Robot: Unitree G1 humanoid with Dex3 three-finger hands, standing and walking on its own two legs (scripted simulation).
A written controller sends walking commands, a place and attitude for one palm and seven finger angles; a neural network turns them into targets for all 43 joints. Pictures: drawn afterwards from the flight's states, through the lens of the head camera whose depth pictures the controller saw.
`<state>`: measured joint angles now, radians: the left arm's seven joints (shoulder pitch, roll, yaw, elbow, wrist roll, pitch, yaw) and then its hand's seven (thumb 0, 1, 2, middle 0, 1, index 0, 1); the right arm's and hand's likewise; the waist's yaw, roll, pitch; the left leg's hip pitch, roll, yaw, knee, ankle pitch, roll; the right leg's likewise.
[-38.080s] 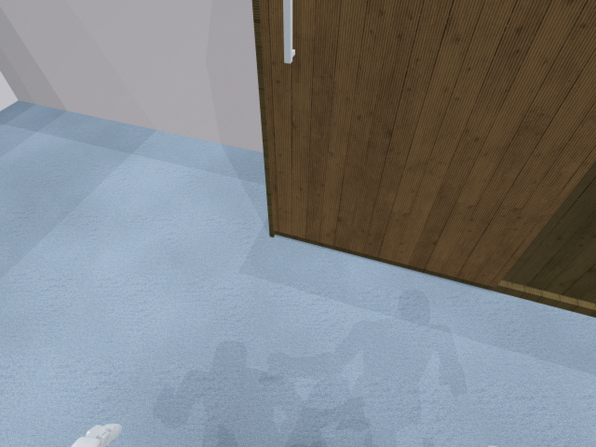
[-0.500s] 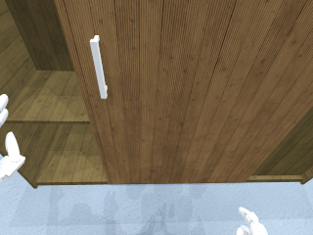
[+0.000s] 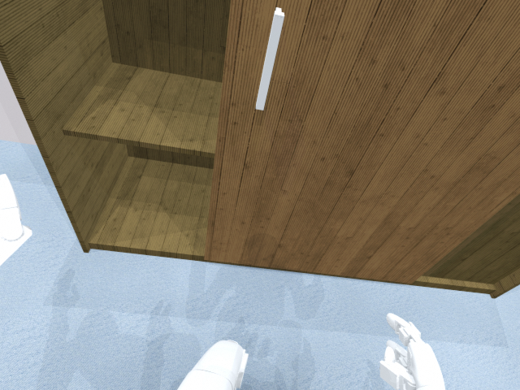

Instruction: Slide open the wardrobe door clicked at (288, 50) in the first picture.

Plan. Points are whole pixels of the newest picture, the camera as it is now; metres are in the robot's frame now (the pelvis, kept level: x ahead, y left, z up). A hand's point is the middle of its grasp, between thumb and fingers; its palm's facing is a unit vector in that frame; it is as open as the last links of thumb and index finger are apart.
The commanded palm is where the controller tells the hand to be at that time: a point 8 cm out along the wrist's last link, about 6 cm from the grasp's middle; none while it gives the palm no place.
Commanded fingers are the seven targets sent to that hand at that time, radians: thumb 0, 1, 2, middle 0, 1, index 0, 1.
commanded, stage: stop stepping back and stand still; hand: left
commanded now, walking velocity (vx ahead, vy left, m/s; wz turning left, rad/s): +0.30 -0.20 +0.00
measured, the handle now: (268, 61) +0.67 +0.11 +0.18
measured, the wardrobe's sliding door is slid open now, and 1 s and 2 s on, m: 0.46 0.46 0.46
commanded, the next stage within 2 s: let the arm hang, fingers relaxed in 1.78 s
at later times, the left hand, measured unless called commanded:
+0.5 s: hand out of the picture +0.04 +0.44 +0.22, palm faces +0.53 -0.73 -0.43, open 7.4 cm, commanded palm -0.03 +0.46 +0.21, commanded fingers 0.00 0.90 0.90 -0.20 -0.30 -0.20 -0.30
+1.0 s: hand out of the picture +0.01 +0.44 +0.20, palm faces +0.46 -0.77 -0.44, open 7.4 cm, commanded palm -0.04 +0.47 +0.21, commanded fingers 0.00 0.90 0.90 -0.20 -0.30 -0.20 -0.30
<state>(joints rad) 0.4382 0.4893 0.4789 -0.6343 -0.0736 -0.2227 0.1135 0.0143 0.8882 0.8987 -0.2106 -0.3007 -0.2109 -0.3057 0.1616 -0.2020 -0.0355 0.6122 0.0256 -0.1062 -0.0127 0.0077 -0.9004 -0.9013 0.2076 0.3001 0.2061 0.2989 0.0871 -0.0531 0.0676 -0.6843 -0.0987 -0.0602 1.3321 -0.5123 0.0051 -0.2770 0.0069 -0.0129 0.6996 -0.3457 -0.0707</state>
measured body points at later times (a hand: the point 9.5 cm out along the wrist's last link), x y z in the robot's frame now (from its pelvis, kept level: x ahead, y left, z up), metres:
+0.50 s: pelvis -0.16 +0.15 +0.00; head -0.18 +0.18 +0.45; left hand +0.00 +0.48 +0.24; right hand +0.00 -0.08 -0.07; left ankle -0.13 +0.27 -0.71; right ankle -0.11 +0.01 -0.69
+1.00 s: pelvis -0.19 +0.17 +0.03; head -0.20 +0.17 +0.48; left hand -0.02 +0.48 +0.22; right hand -0.03 -0.06 -0.07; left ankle -0.14 +0.28 -0.66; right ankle -0.28 +0.09 -0.70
